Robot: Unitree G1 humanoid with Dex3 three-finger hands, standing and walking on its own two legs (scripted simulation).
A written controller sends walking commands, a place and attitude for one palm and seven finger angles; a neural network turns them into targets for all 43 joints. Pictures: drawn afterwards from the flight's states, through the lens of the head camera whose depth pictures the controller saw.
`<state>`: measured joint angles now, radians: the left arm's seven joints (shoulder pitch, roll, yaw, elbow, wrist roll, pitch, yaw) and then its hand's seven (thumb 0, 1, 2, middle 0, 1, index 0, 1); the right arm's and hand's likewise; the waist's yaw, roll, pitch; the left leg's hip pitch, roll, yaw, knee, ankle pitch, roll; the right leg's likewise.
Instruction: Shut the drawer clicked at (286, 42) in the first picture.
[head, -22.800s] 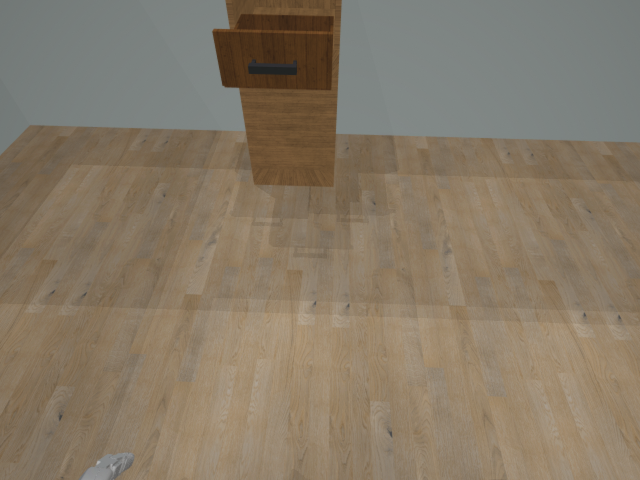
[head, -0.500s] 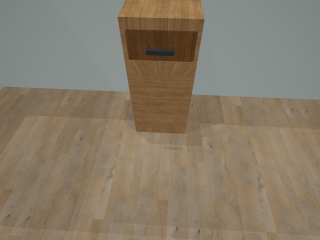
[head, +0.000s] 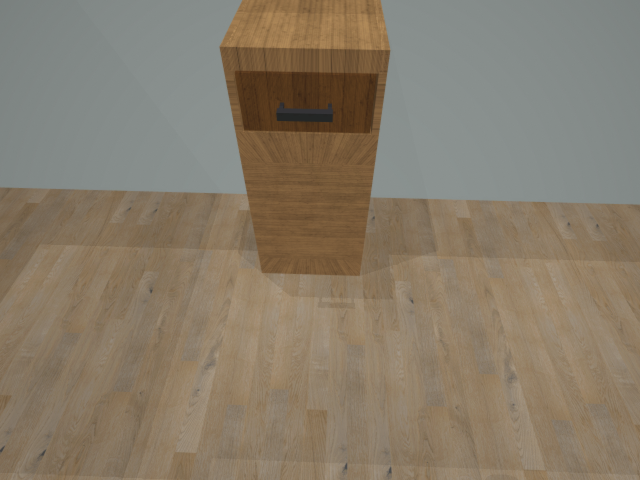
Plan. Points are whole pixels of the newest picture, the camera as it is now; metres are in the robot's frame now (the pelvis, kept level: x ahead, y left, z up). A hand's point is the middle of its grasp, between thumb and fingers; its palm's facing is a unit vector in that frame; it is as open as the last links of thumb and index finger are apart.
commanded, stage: look to check the result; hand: left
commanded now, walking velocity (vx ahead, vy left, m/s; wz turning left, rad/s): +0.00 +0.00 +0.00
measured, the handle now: (305, 110) +0.93 +0.08 -0.04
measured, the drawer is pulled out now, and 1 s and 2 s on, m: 0.00 0.00 0.00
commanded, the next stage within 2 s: stand and wait in 0.52 s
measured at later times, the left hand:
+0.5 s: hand out of the picture +0.00 +0.14 -0.18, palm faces +0.04 -0.98 -0.18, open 7.4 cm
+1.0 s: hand out of the picture +0.01 +0.14 -0.17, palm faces +0.03 -0.98 -0.19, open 7.4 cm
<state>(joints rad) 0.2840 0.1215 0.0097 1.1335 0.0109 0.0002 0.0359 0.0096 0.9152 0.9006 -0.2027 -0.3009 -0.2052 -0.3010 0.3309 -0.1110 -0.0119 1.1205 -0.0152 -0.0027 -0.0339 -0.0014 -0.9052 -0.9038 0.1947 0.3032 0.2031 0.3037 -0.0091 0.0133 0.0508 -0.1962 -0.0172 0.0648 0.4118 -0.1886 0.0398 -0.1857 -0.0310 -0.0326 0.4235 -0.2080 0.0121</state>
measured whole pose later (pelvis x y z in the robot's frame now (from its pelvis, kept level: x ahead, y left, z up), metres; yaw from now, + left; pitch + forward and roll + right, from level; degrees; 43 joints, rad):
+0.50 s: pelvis +0.01 -0.01 +0.00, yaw +0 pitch -2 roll +0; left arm 0.28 0.11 0.01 1.15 0.01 -0.01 0.04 0.00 0.91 0.90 -0.20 -0.30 -0.20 -0.30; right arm 0.31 -0.11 -0.01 1.14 -0.01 0.00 -0.04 0.00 -0.91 -0.90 0.19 0.30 0.20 0.30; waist -0.01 0.02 0.06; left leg -0.17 0.01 0.06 0.41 -0.20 0.02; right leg -0.16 -0.01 -0.04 0.41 -0.22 -0.01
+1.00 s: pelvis +0.02 -0.02 +0.00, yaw +0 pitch -2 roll +0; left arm 0.27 0.12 0.01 1.15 0.01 -0.01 0.04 0.00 0.91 0.90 -0.20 -0.30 -0.20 -0.30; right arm 0.30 -0.12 -0.01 1.15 -0.01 -0.01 -0.04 0.00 -0.91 -0.90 0.19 0.30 0.20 0.30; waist -0.01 0.02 0.07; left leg -0.16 0.01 0.06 0.40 -0.21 0.01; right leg -0.15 0.00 -0.04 0.40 -0.23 -0.01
